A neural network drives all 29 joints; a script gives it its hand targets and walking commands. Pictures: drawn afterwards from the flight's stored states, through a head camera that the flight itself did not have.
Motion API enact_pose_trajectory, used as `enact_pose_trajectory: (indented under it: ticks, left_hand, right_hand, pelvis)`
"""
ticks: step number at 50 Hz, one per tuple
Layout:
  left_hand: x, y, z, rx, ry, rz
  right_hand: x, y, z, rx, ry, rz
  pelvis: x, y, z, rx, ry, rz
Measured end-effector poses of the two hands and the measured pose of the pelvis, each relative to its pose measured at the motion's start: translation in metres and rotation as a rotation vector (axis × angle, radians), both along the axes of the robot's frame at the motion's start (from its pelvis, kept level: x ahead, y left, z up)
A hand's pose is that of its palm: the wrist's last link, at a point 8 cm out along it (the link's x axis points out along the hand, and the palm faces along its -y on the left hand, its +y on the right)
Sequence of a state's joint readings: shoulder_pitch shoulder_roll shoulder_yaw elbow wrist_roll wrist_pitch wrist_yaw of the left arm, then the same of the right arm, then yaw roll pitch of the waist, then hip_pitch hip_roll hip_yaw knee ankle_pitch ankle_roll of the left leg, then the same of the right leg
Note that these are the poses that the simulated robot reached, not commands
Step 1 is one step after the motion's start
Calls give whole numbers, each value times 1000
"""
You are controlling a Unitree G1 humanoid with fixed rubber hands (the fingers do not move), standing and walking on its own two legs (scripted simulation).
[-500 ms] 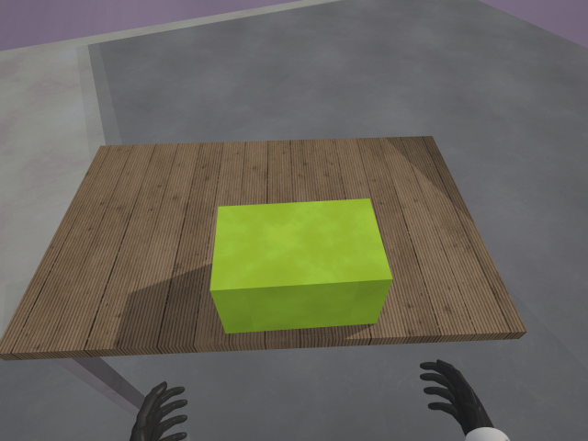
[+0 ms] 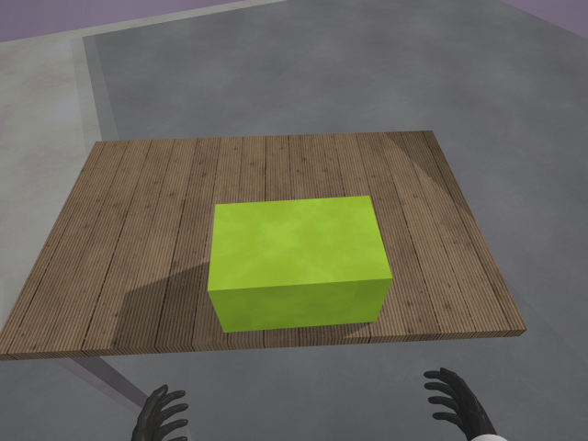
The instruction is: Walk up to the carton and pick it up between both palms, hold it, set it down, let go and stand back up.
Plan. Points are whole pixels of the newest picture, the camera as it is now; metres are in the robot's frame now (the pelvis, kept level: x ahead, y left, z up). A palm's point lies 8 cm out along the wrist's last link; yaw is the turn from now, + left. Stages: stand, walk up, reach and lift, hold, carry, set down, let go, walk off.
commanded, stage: let go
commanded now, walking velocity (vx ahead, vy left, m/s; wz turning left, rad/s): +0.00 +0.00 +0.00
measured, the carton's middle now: (296, 264) +0.43 +0.04 -0.06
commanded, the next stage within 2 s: stand in 0.16 s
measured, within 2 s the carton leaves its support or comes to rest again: neither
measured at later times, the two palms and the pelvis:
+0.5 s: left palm out of the picture +0.11 +0.27 -0.11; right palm out of the picture +0.16 -0.25 -0.09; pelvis +0.00 +0.01 +0.00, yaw +0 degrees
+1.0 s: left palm out of the picture +0.09 +0.27 -0.12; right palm out of the picture +0.16 -0.26 -0.09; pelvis +0.00 +0.01 +0.00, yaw +0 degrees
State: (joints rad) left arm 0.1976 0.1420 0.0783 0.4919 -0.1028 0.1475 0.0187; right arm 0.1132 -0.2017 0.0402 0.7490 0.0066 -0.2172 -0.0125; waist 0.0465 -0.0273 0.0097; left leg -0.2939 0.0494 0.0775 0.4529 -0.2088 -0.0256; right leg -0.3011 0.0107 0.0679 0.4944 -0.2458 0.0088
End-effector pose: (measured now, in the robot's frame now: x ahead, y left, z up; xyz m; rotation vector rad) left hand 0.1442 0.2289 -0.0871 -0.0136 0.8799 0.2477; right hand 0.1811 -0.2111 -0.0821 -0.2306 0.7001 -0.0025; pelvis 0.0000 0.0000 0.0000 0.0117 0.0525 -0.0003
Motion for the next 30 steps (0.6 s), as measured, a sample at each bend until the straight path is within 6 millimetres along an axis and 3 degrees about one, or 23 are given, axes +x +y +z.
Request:
enact_pose_trajectory:
  ticks: [10,13,21,30]
  left_hand:
    - [-1,0,-1,1,5,-1]
    - [-2,5,-1,24,-15,-9]
    - [-20,29,-13,71,43,-16]
    - [-39,39,-25,82,127,-7]
  right_hand:
    - [-2,-1,-1,2,11,6]
    - [-7,-9,-5,-40,72,13]
    - [-20,-37,-8,-137,187,-9]
    - [-20,-41,-8,-153,208,-13]
  pelvis:
    - [0,0,0,0,0,0]
    - [0,1,0,-1,-1,0]
    - [1,6,-1,-7,-8,0]
    - [5,6,-1,-8,-5,0]
